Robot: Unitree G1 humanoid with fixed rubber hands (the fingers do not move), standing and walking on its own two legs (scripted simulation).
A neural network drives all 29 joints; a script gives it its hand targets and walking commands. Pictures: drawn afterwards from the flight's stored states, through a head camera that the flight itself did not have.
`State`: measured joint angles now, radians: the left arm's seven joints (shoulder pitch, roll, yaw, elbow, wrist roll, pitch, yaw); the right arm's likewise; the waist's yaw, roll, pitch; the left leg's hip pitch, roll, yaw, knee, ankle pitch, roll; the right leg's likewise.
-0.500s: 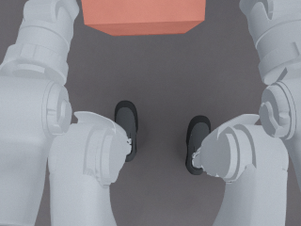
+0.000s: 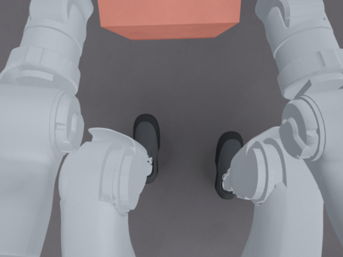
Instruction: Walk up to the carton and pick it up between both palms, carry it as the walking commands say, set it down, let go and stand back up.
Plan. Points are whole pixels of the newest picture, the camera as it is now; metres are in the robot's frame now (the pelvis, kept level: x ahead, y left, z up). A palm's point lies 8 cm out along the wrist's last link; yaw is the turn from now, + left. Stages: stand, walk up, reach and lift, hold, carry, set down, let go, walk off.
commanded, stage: reach and lift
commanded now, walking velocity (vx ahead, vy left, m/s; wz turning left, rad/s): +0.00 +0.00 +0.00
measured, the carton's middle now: out of the picture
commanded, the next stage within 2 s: none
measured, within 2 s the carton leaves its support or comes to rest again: leaves its support in 0.52 s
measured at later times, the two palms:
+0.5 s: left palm out of the picture +0.56 +0.20 -0.17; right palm out of the picture +0.57 -0.10 -0.18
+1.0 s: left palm out of the picture +0.55 +0.19 -0.10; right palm out of the picture +0.57 -0.10 -0.10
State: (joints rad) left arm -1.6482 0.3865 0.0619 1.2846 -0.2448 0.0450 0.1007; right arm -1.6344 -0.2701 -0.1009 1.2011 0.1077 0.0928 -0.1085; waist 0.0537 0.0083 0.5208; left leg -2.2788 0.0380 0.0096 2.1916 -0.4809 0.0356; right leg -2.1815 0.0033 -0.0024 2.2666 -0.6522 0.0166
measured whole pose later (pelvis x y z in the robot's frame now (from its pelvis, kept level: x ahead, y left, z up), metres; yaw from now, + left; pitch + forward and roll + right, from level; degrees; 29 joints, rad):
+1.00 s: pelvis +0.01 -0.01 +0.03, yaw -1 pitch +39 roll -2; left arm -1.41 0.21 0.33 0.89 0.04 0.29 0.13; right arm -1.42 -0.16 -0.28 0.91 -0.04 0.29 -0.16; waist 0.06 -0.03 0.23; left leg -2.30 0.01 -0.04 2.10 -0.49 -0.01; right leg -2.21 0.05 -0.01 2.16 -0.64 0.02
